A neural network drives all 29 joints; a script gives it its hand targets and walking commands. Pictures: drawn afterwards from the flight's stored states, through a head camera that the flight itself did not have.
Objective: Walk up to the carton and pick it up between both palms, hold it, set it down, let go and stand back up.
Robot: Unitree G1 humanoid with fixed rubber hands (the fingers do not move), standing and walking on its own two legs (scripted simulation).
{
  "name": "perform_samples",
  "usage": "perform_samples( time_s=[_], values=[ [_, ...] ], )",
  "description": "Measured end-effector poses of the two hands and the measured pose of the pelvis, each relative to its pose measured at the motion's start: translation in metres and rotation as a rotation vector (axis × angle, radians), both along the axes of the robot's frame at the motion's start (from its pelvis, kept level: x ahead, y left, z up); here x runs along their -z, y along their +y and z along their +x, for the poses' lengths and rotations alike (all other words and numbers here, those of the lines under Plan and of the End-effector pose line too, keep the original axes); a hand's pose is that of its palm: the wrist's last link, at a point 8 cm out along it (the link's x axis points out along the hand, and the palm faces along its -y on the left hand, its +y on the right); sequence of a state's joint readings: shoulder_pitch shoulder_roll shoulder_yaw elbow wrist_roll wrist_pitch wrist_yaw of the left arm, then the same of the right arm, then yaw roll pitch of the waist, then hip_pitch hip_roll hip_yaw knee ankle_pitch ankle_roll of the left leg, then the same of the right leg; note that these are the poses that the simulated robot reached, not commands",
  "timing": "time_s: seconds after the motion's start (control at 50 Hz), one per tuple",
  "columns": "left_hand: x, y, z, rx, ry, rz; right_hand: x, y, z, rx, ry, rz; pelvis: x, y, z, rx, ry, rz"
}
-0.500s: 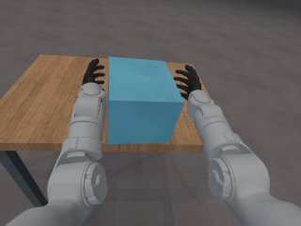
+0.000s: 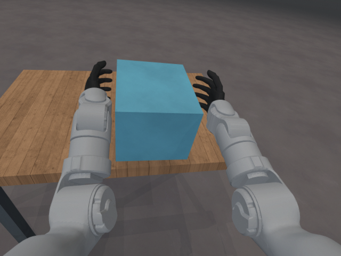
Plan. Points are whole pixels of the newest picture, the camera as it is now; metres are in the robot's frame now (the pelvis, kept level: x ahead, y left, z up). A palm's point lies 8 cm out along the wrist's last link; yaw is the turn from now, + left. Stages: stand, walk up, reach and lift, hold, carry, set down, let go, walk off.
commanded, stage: reach and lift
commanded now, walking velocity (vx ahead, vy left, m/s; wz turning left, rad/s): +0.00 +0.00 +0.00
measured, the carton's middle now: (151, 109) +0.45 +0.02 +0.15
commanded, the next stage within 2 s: hold in 0.92 s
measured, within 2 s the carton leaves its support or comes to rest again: neither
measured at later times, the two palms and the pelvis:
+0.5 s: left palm (96, 88) +0.40 +0.14 +0.24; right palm (220, 94) +0.38 -0.13 +0.24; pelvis +0.00 -0.01 +0.00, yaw -1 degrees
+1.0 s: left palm (104, 83) +0.39 +0.12 +0.25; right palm (231, 91) +0.37 -0.15 +0.26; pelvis +0.01 -0.01 +0.00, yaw -2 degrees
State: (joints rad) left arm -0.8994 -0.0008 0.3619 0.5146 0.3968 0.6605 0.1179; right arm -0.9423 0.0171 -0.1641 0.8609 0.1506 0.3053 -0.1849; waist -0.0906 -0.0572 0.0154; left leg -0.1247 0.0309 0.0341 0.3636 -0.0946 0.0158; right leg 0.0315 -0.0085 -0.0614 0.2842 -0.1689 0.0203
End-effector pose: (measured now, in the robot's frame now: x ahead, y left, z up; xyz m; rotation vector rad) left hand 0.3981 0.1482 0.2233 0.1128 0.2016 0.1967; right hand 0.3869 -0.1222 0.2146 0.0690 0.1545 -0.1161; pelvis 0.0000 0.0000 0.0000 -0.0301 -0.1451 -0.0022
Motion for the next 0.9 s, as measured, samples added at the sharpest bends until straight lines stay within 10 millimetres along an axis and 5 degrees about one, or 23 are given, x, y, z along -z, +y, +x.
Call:
perform_samples(
  time_s=[0.22,0.62,0.9],
  values=[
    [-0.003,-0.015,-0.004,0.010,0.012,-0.005,-0.006,-0.015,-0.007,0.013,0.001,-0.011,0.000,-0.001,-0.006,0.024,0.004,0.004],
    [-0.018,-0.004,0.005,0.018,0.011,-0.019,-0.032,-0.003,0.000,0.020,-0.018,-0.013,-0.001,-0.004,0.005,0.012,0.013,0.006],
    [-0.027,-0.019,0.000,0.030,-0.008,-0.012,-0.038,-0.018,-0.008,0.031,-0.037,0.017,-0.001,-0.003,0.010,0.022,-0.012,0.005]
  ],
)
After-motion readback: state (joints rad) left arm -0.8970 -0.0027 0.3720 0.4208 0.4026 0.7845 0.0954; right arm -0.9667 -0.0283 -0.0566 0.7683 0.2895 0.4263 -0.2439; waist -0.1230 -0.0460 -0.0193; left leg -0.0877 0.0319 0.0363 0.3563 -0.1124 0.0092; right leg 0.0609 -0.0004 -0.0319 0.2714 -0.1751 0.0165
